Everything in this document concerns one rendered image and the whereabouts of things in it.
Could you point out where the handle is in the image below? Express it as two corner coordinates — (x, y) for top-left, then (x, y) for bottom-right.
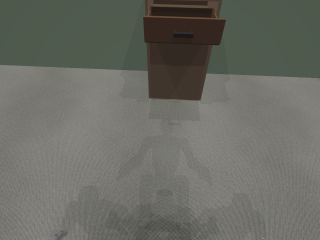
(173, 30), (194, 38)

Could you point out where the cabinet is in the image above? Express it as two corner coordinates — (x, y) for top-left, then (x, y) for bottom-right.
(145, 0), (222, 101)

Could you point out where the drawer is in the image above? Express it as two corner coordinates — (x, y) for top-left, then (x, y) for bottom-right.
(143, 6), (226, 46)

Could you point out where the robot left hand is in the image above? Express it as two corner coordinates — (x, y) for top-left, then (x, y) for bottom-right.
(42, 228), (69, 240)

